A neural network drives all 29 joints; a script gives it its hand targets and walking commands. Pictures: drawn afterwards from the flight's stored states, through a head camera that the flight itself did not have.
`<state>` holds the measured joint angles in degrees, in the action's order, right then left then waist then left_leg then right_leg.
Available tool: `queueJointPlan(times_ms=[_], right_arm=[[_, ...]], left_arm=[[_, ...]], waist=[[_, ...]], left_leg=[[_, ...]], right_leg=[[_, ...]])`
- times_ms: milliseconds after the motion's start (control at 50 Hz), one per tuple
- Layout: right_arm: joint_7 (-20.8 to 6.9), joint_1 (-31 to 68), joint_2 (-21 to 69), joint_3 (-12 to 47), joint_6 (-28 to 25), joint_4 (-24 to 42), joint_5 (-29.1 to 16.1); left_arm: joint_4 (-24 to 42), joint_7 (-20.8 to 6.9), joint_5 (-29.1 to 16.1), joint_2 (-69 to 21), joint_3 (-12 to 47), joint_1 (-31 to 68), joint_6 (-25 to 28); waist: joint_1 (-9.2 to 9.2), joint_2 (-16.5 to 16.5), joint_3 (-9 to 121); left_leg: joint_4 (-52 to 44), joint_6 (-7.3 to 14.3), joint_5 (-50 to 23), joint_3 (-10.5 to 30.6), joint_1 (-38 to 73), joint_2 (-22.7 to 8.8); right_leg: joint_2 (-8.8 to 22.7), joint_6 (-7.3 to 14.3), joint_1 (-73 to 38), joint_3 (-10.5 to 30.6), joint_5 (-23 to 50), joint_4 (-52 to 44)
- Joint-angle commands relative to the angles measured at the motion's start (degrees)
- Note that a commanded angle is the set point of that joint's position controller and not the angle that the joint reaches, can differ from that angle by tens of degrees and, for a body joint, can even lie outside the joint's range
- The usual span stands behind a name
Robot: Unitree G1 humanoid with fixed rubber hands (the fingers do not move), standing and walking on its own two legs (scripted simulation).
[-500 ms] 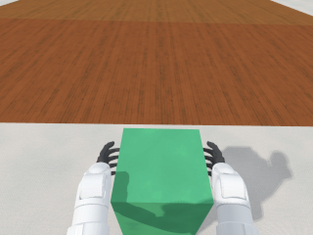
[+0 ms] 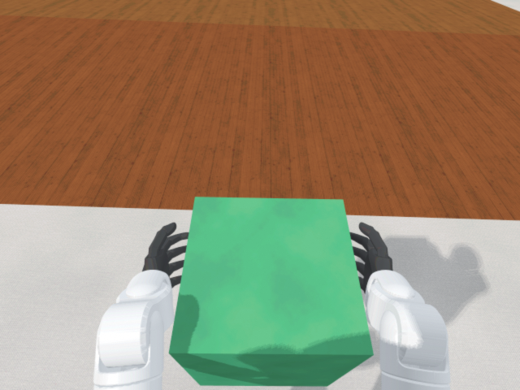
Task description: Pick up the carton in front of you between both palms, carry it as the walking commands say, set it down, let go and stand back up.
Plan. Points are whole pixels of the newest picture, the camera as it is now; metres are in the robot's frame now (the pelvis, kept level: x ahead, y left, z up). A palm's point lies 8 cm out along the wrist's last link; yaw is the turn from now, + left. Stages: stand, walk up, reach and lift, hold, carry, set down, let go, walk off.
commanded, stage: carry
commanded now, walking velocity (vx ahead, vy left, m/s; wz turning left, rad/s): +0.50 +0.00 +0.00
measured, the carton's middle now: (266, 299) +0.27 +0.00 +0.04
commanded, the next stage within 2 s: none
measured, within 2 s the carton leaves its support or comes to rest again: neither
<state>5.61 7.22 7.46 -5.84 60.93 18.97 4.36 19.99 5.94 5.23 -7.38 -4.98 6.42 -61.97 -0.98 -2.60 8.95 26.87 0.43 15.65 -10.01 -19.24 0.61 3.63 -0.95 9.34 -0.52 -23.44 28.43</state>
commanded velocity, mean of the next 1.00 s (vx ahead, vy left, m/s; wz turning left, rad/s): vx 0.50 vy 0.00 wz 0.00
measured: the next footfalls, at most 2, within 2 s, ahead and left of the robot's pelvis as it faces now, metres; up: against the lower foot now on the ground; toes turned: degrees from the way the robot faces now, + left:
right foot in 0.34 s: +0.35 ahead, -0.14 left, +0.00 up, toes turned -12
left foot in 0.86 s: +0.70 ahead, +0.06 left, +0.00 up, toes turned +11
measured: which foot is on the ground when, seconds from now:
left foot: down 0.00-0.36, up 0.38-0.84, down 0.86-1.00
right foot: down 0.00-0.00, up 0.02-0.32, down 0.34-0.88, up 0.90-1.00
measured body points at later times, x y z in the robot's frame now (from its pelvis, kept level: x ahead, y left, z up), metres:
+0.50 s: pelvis +0.28 -0.06 +0.00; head +0.28 -0.07 +0.45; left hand +0.51 +0.10 +0.08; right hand +0.54 -0.20 +0.08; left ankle +0.17 +0.06 -0.65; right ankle +0.32 -0.13 -0.73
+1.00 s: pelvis +0.61 -0.01 +0.00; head +0.62 +0.00 +0.45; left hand +0.87 +0.12 +0.07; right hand +0.85 -0.18 +0.07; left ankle +0.66 +0.06 -0.73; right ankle +0.47 -0.13 -0.63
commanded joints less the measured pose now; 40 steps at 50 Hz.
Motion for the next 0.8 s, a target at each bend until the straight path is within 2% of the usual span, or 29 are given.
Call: queueJointPlan(times_ms=[0,20,40,60,80,100,120,160,220,260,280,300,320,340,360,380,400,420,440,460,480,520,580,680,760,780], right_arm=[[-4.97,13.45,45.53,35.98,3.71,4.76,-13.71],[-4.07,12.95,45.55,34.85,4.38,5.65,-13.20],[-3.55,13.41,46.21,34.54,5.16,8.68,-13.33],[-3.16,13.98,46.97,34.98,5.84,10.80,-13.94],[-2.80,16.17,46.75,35.55,6.25,12.19,-14.70],[-2.52,17.17,46.22,36.20,6.54,13.44,-15.56],[-2.30,17.13,45.26,36.64,6.79,14.35,-16.35],[-1.93,15.88,42.89,37.07,7.14,14.64,-17.58],[-1.10,13.13,38.68,36.56,7.70,14.64,-18.22],[-0.82,12.70,37.32,36.45,7.92,15.27,-18.42],[-0.76,12.86,36.91,36.48,8.04,15.68,-18.44],[-0.71,12.69,36.50,36.48,8.19,16.08,-18.29],[-0.62,11.80,35.87,36.36,8.34,15.97,-18.09],[-0.58,12.38,34.59,36.14,8.61,16.65,-17.82],[-0.65,12.51,34.58,36.61,8.97,17.98,-17.75],[-1.05,13.06,35.98,37.36,8.96,17.74,-18.25],[-1.70,13.22,38.58,37.69,8.66,17.56,-18.19],[-2.44,13.31,41.03,37.70,8.20,17.01,-17.91],[-3.12,12.58,43.28,37.83,7.59,16.26,-17.45],[-3.63,11.70,44.82,37.89,6.99,15.57,-16.66],[-3.92,10.80,45.55,37.97,6.46,15.05,-15.66],[-3.86,9.24,44.85,37.79,5.72,13.86,-13.80],[-3.22,8.44,42.74,37.48,5.68,13.38,-12.47],[-2.43,8.81,40.47,38.11,7.23,15.20,-14.06],[-2.37,11.05,38.58,38.35,8.32,16.51,-15.91],[-2.39,11.06,38.38,38.22,8.41,16.61,-16.24]], left_arm=[[9.86,-5.86,-17.31,-44.50,38.06,20.69,-3.30],[12.07,-5.60,-19.01,-43.73,38.80,22.59,-4.44],[13.45,-5.48,-20.14,-44.66,39.50,23.07,-5.06],[13.67,-5.37,-20.27,-45.30,39.02,21.58,-5.44],[13.25,-5.04,-19.94,-45.19,38.12,21.10,-5.73],[13.04,-4.53,-19.61,-45.08,37.26,20.26,-5.88],[12.66,-3.76,-18.56,-44.46,36.23,18.39,-5.94],[11.79,-2.08,-16.51,-42.75,34.31,14.61,-5.97],[11.77,0.21,-13.91,-39.04,32.02,10.61,-6.29],[12.82,0.86,-13.72,-37.39,31.64,10.20,-6.46],[13.32,0.96,-13.89,-37.03,31.73,10.21,-6.50],[13.59,0.96,-14.19,-36.68,31.76,9.98,-6.55],[13.82,0.89,-14.57,-36.43,31.87,9.99,-6.64],[13.91,0.85,-14.60,-35.78,31.72,9.07,-6.76],[13.77,0.60,-14.83,-35.25,31.79,10.01,-6.73],[14.53,-0.01,-15.90,-37.01,32.97,10.20,-6.80],[15.86,-0.86,-16.99,-39.45,34.55,11.79,-6.58],[16.59,-1.77,-18.04,-42.02,36.09,13.56,-6.16],[17.77,-2.68,-18.88,-44.09,37.65,15.06,-5.70],[18.12,-3.56,-19.37,-45.44,38.78,15.84,-5.33],[18.10,-4.34,-19.82,-45.85,39.70,16.11,-5.04],[17.53,-5.41,-20.19,-44.51,40.49,15.53,-4.80],[16.15,-5.92,-20.06,-41.33,40.06,14.20,-4.99],[15.30,-4.80,-18.15,-37.95,37.20,10.65,-6.29],[15.47,-3.46,-16.82,-36.84,35.57,11.03,-7.17],[15.79,-3.24,-16.76,-36.86,35.65,11.20,-7.29]], waist=[[2.37,15.98,12.94],[2.84,18.69,8.95],[2.71,12.80,6.40],[2.61,8.16,5.77],[2.53,5.72,5.67],[2.46,5.64,5.07],[2.39,6.51,4.54],[2.20,8.79,3.66],[2.03,11.15,1.47],[1.70,12.48,0.92],[1.18,12.14,1.32],[0.70,10.70,2.76],[0.25,8.43,5.53],[-1.16,1.18,8.06],[-0.96,-13.56,10.74],[-0.72,-11.83,8.89],[-0.37,-7.88,8.70],[-0.26,-2.17,8.91],[-0.09,1.17,8.60],[0.05,1.04,8.68],[0.08,-0.63,8.64],[0.09,-2.54,7.51],[0.17,-3.87,3.95],[-0.21,-5.28,-1.37],[-0.40,-6.66,-4.50],[-0.23,-6.76,-3.68]], left_leg=[[-12.92,6.70,4.75,28.80,35.04,-20.12],[-13.57,13.35,-0.80,40.23,35.31,-26.37],[-12.64,15.02,-5.90,39.00,32.95,-27.56],[-12.61,13.90,-9.83,34.49,31.16,-26.00],[-14.28,12.14,-8.20,29.79,29.39,-24.15],[-16.08,10.13,-7.78,24.64,26.99,-22.11],[-16.90,8.63,-9.67,19.88,25.09,-19.72],[-16.57,7.20,-12.58,13.36,22.39,-16.66],[-15.61,5.75,-16.65,7.51,17.98,-14.78],[-13.77,4.51,-17.30,4.99,14.58,-14.73],[-10.19,3.82,-19.86,2.74,12.62,-14.16],[-3.95,2.75,-23.04,-0.32,10.38,-12.38],[5.64,1.37,-23.53,-3.01,5.91,-10.33],[19.44,-0.65,-13.82,-3.50,-2.06,-7.39],[36.61,-3.22,5.55,-1.27,-15.57,-0.60],[44.28,-1.18,12.22,7.02,-20.74,-2.45],[46.79,0.66,10.86,9.03,-21.57,-5.52],[45.71,1.38,7.97,9.59,-20.56,-7.42],[42.27,1.57,4.30,10.03,-19.18,-8.98],[38.39,1.42,1.76,9.74,-16.74,-9.40],[35.16,1.16,0.51,8.39,-15.34,-8.52],[28.67,0.39,-1.32,6.17,-15.18,-7.57],[18.37,-0.64,-6.83,3.60,-18.17,-6.70],[7.97,-0.91,-12.56,-0.57,-18.16,-5.18],[3.88,0.89,-12.70,-2.74,-14.89,-4.43],[3.25,1.52,-11.79,-3.76,-11.34,-3.72]], right_leg=[[-0.84,0.29,26.99,-8.24,0.89,21.96],[-1.90,1.33,36.89,-4.61,-7.76,28.32],[1.48,2.18,39.96,-1.44,-9.25,33.28],[2.94,2.35,40.47,-0.81,-7.71,34.85],[3.59,2.23,39.50,-0.91,-4.81,31.65],[3.76,1.66,37.21,-1.95,-1.91,26.75],[2.61,1.02,34.51,-4.05,1.95,23.10],[0.88,0.38,29.90,-6.65,6.79,15.85],[-1.14,0.73,22.48,-10.32,12.67,5.94],[-1.82,1.54,14.72,-12.49,17.42,2.88],[-2.86,1.87,9.16,-14.17,18.32,1.29],[-4.71,2.17,2.22,-16.25,15.89,0.45],[-4.47,2.59,-7.61,-15.51,12.19,0.33],[5.04,4.58,-14.74,-0.27,1.88,-5.25],[20.49,12.13,-21.61,28.80,-7.93,-15.63],[22.24,14.44,-19.30,33.65,-1.18,-18.66],[20.81,13.79,-16.44,27.78,6.25,-17.14],[19.37,12.36,-13.51,22.70,9.84,-16.30],[18.27,10.83,-10.17,18.33,10.73,-17.21],[16.70,9.06,-7.49,13.72,10.34,-18.30],[15.59,8.14,-6.50,10.09,10.33,-18.86],[13.98,7.93,-6.18,5.40,9.02,-20.46],[12.55,7.96,-8.35,1.26,11.89,-21.82],[10.48,7.37,-10.90,-5.02,24.48,-20.02],[10.84,6.98,-12.59,-7.01,30.47,-17.86],[10.80,6.44,-12.74,-8.10,35.95,-15.22]])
